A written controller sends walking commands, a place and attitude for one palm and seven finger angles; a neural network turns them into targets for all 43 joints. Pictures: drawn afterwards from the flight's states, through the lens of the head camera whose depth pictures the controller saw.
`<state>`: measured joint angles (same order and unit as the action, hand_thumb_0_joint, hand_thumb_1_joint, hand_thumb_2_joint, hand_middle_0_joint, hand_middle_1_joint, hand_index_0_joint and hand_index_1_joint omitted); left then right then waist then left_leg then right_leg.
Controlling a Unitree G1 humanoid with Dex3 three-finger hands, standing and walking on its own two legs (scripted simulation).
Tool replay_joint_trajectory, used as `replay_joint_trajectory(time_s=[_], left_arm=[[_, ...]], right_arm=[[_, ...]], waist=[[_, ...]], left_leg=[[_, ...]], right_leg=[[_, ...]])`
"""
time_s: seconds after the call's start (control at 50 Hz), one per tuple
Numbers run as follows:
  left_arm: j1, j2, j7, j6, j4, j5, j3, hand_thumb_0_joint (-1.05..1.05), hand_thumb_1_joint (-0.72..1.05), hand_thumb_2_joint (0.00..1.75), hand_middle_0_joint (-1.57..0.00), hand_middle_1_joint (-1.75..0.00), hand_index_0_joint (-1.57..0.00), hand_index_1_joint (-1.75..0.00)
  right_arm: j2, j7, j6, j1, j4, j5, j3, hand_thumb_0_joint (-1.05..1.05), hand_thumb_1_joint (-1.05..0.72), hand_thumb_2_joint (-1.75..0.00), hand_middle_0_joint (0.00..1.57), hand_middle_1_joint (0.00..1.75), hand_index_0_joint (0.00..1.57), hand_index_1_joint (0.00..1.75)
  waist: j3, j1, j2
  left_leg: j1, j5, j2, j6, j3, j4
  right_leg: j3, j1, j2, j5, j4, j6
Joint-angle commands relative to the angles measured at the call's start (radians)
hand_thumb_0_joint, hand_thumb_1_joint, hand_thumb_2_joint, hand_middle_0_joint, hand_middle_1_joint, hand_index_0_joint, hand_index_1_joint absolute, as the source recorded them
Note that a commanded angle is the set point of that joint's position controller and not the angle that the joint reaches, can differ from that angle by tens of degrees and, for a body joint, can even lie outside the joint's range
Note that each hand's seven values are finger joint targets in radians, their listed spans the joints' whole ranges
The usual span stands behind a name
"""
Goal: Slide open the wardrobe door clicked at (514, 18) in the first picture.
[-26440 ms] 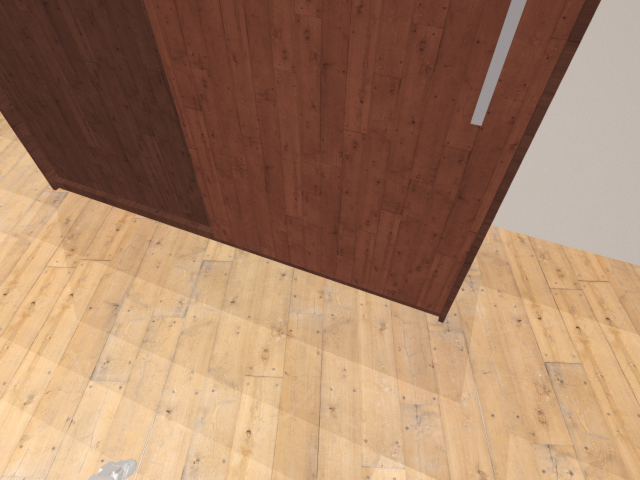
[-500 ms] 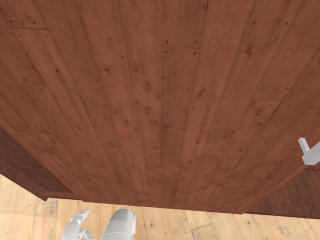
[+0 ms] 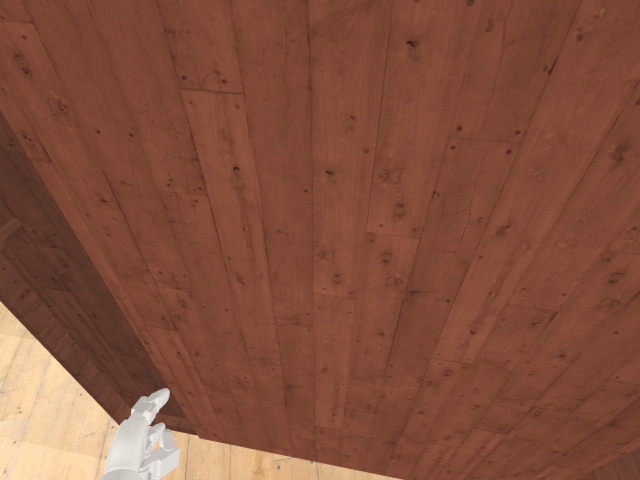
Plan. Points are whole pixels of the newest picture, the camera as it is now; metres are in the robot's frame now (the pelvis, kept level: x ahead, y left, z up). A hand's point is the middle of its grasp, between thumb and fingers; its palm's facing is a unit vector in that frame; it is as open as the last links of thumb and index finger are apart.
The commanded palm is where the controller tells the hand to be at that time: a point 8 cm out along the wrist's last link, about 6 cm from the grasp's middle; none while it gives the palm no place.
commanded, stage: stop walking and hold the door there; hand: right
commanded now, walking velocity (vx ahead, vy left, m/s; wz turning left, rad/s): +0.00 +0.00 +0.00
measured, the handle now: out of the picture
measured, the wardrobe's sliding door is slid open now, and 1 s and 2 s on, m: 0.65 0.65 0.65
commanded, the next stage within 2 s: none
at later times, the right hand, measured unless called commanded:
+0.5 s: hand out of the picture +0.23 -0.42 +0.18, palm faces +0.71 +0.60 -0.36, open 6.5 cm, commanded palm +0.17 -0.43 +0.13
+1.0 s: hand out of the picture +0.22 -0.41 +0.18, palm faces +0.46 +0.87 -0.18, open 5.9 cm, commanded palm +0.18 -0.43 +0.13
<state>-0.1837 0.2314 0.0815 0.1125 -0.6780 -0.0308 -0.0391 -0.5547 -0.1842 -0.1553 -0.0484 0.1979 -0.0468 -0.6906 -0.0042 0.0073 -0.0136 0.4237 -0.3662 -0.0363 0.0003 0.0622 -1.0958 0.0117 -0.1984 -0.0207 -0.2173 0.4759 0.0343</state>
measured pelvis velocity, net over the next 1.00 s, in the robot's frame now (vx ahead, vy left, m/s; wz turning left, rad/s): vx -0.14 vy -0.14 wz -0.08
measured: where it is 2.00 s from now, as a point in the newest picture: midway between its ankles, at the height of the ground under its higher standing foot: outside the picture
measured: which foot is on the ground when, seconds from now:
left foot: up 0.00-0.16, down 0.18-0.62, up 0.64-0.90, down 0.92-1.00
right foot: down 0.00-0.20, up 0.22-0.58, down 0.60-1.00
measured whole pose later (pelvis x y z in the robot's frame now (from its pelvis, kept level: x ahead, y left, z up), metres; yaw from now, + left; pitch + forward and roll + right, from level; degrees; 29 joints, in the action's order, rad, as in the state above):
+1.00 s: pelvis -0.14 -0.14 -0.01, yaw -5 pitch +0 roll +0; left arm -0.17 0.17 0.04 0.03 -0.68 -0.04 0.08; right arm -0.36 -0.13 -0.09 0.40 0.21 -0.08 -0.26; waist -0.09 0.04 0.04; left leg 0.14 -0.36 -0.04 -0.09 -0.11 -0.50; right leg 0.06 -0.37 0.02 -0.35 0.70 0.00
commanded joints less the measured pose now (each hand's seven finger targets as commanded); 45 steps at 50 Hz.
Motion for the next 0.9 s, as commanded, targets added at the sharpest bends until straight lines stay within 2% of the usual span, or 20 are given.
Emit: replay_joint_trajectory(time_s=[0.0,0.1,0.14,0.16,0.2,0.24,0.34,0.42,0.52,0.56,0.58,0.6,0.62,0.64,0.68,0.72,0.76,0.84,0.86,0.88], left_arm=[[0.044,0.159,0.016,0.023,0.108,-0.013,-0.039,0.0,0.9,0.9,-0.2,-0.3,-0.2,-0.3],[0.024,0.175,0.027,0.043,0.128,-0.024,-0.016,0.0,0.9,0.9,-0.2,-0.3,-0.2,-0.3],[0.018,0.196,0.03,0.049,0.112,-0.019,-0.018,0.0,0.9,0.9,-0.2,-0.3,-0.2,-0.3],[0.035,0.191,0.027,0.052,0.114,-0.015,-0.025,0.0,0.9,0.9,-0.2,-0.3,-0.2,-0.3],[0.042,0.198,0.02,0.053,0.128,-0.025,-0.043,0.0,0.9,0.9,-0.2,-0.3,-0.2,-0.3],[0.052,0.217,0.01,0.051,0.103,-0.026,-0.052,0.0,0.9,0.9,-0.2,-0.3,-0.2,-0.3],[0.067,0.201,0.017,0.044,0.071,-0.011,-0.026,0.0,0.9,0.9,-0.2,-0.3,-0.2,-0.3],[0.054,0.195,0.027,0.058,0.073,-0.001,-0.048,0.0,0.9,0.9,-0.2,-0.3,-0.2,-0.3],[0.076,0.169,0.037,0.043,0.083,-0.011,-0.063,0.0,0.9,0.9,-0.2,-0.3,-0.2,-0.3],[0.095,0.171,0.044,0.025,0.107,-0.024,-0.063,0.0,0.9,0.9,-0.2,-0.3,-0.2,-0.3],[0.088,0.186,0.043,0.028,0.114,-0.024,-0.074,0.0,0.9,0.9,-0.2,-0.3,-0.2,-0.3],[0.08,0.203,0.037,0.031,0.13,-0.026,-0.083,0.0,0.9,0.9,-0.2,-0.3,-0.2,-0.3],[0.05,0.205,0.027,0.025,0.141,-0.032,-0.088,0.0,0.9,0.9,-0.2,-0.3,-0.2,-0.3],[0.129,0.16,0.018,0.018,0.141,-0.025,-0.061,0.0,0.9,0.9,-0.2,-0.3,-0.2,-0.3],[0.083,0.142,0.023,0.012,0.116,-0.037,-0.058,0.0,0.9,0.9,-0.2,-0.3,-0.2,-0.3],[0.028,0.143,0.016,-0.013,0.127,-0.038,-0.044,0.0,0.9,0.9,-0.2,-0.3,-0.2,-0.3],[0.039,0.123,0.014,-0.033,0.138,-0.024,-0.008,0.0,0.9,0.9,-0.2,-0.3,-0.2,-0.3],[0.067,0.12,-0.004,-0.037,0.16,0.001,0.045,0.0,0.9,0.9,-0.2,-0.3,-0.2,-0.3],[0.061,0.122,-0.008,-0.038,0.155,0.001,0.044,0.0,0.9,0.9,-0.2,-0.3,-0.2,-0.3],[0.055,0.121,-0.011,-0.039,0.161,0.0,0.04,0.0,0.9,0.9,-0.2,-0.3,-0.2,-0.3]], right_arm=[[-0.281,0.026,-0.052,0.122,-0.175,0.036,0.021,0.0,-0.9,-0.9,0.45,1.4,0.45,1.4],[-0.303,0.026,-0.039,0.188,-0.15,0.04,0.029,0.0,-0.9,-0.9,0.45,1.4,0.45,1.4],[-0.389,0.021,-0.032,0.16,-0.064,0.043,-0.039,0.0,-0.9,-0.9,0.45,1.4,0.45,1.4],[-0.421,0.017,-0.031,0.189,-0.019,0.048,-0.071,0.0,-0.9,-0.9,0.45,1.4,0.45,1.4],[-0.505,0.017,-0.027,0.297,0.076,0.045,-0.128,0.0,-0.9,-0.9,0.45,1.4,0.45,1.4],[-0.392,0.027,-0.04,0.334,0.091,0.021,-0.034,0.0,-0.9,-0.9,0.45,1.4,0.45,1.4],[-0.469,0.03,-0.099,0.316,0.176,0.042,-0.099,0.0,-0.9,-0.9,0.45,1.4,0.45,1.4],[-0.391,0.034,-0.084,0.383,0.132,0.036,-0.045,0.0,-0.9,-0.9,0.45,1.4,0.45,1.4],[-0.277,0.028,-0.044,0.488,0.005,0.034,0.065,0.0,-0.9,-0.9,0.45,1.4,0.45,1.4],[-0.184,0.037,-0.043,0.525,-0.082,0.02,0.165,0.0,-0.9,-0.9,0.45,1.4,0.45,1.4],[-0.154,0.042,-0.051,0.566,-0.141,0.021,0.208,0.0,-0.9,-0.9,0.45,1.4,0.45,1.4],[-0.107,0.053,-0.06,0.605,-0.21,0.015,0.272,0.0,-0.9,-0.9,0.45,1.4,0.45,1.4],[-0.002,0.074,-0.063,0.573,-0.17,0.017,0.374,0.0,-0.9,-0.9,0.45,1.4,0.45,1.4],[0.032,0.074,-0.074,0.623,-0.247,0.021,0.457,0.0,-0.9,-0.9,0.45,1.4,0.45,1.4],[0.058,0.06,-0.077,0.681,-0.245,0.014,0.464,0.0,-0.9,-0.9,0.45,1.4,0.45,1.4],[0.078,0.069,-0.039,0.679,-0.193,0.014,0.483,0.0,-0.9,-0.9,0.45,1.4,0.45,1.4],[0.091,0.084,-0.005,0.706,-0.186,-0.001,0.52,0.0,-0.9,-0.9,0.45,1.4,0.45,1.4],[0.048,0.084,0.014,0.75,-0.195,-0.004,0.503,0.0,-0.9,-0.9,0.45,1.4,0.45,1.4],[-0.001,0.081,0.018,0.737,-0.176,-0.005,0.456,0.0,-0.9,-0.9,0.45,1.4,0.45,1.4],[-0.042,0.081,0.021,0.746,-0.163,-0.002,0.423,0.0,-0.9,-0.9,0.45,1.4,0.45,1.4]], waist=[[0.024,-0.015,0.131],[0.081,-0.006,0.302],[0.126,-0.005,0.243],[0.16,-0.008,0.129],[0.122,-0.003,-0.112],[0.12,0.003,-0.152],[0.056,-0.002,-0.039],[0.069,0.01,-0.221],[0.195,-0.01,-0.247],[0.2,-0.022,-0.064],[0.204,-0.02,0.1],[0.194,-0.024,0.281],[0.168,-0.032,0.34],[0.173,-0.036,0.524],[0.17,-0.043,0.245],[0.183,-0.038,0.047],[0.205,-0.034,0.042],[0.193,-0.018,0.231],[0.255,-0.022,0.181],[0.275,-0.024,0.029]], left_leg=[[0.064,-0.018,0.039,0.015,-0.015,-0.066],[-0.163,0.099,0.088,0.018,-0.128,0.618],[-0.31,0.356,0.14,0.014,-0.127,0.822],[-0.397,0.439,0.217,-0.015,-0.057,0.808],[-0.346,0.632,0.49,-0.184,0.278,0.815],[-0.369,0.747,0.532,-0.223,0.273,0.77],[-0.337,0.756,0.482,-0.126,0.005,0.708],[-0.31,0.722,0.447,-0.085,-0.001,0.734],[-0.312,0.576,0.417,-0.032,-0.04,0.648],[-0.296,0.458,0.33,-0.004,-0.132,0.499],[-0.238,0.29,0.277,0.012,-0.166,0.378],[-0.088,-0.026,0.191,0.009,-0.194,0.192],[0.018,-0.229,0.12,-0.021,-0.188,-0.085],[0.069,-0.272,0.116,0.032,-0.135,-0.317],[0.08,-0.099,0.132,0.021,-0.101,-0.331],[0.093,-0.094,0.114,0.02,-0.13,-0.155],[0.037,-0.122,0.089,0.01,-0.139,0.141],[-0.197,-0.023,0.038,-0.028,-0.163,0.719],[-0.328,0.055,0.07,-0.066,-0.096,0.782],[-0.432,0.18,0.174,-0.129,0.076,0.794]], right_leg=[[-0.166,-0.028,0.243,0.319,-0.194,0.141],[-0.159,0.026,0.214,0.108,-0.145,0.087],[-0.141,0.003,0.17,0.055,0.019,0.041],[-0.116,-0.069,0.15,-0.033,0.12,0.013],[-0.077,-0.256,0.017,-0.287,0.546,-0.043],[-0.173,-0.366,0.004,-0.286,0.864,-0.046],[-0.125,-0.366,0.061,-0.287,0.823,-0.032],[-0.015,-0.2,0.077,-0.263,0.388,-0.034],[0.126,0.034,0.028,-0.007,-0.025,-0.07],[0.17,0.094,0.064,0.126,-0.134,-0.077],[0.103,0.103,0.14,0.2,-0.178,-0.05],[-0.046,0.135,0.274,0.368,-0.186,0.026],[-0.102,0.099,0.343,0.464,-0.162,0.116],[-0.173,0.053,0.359,0.355,-0.197,0.186],[-0.183,-0.016,0.315,0.083,-0.165,0.203],[-0.133,0.079,0.304,0.081,-0.121,0.171],[-0.161,0.159,0.3,0.122,-0.115,0.144],[-0.163,0.144,0.278,0.102,-0.106,0.076],[-0.15,0.079,0.252,0.088,-0.04,0.04],[-0.094,-0.042,0.193,0.097,0.116,0.005]])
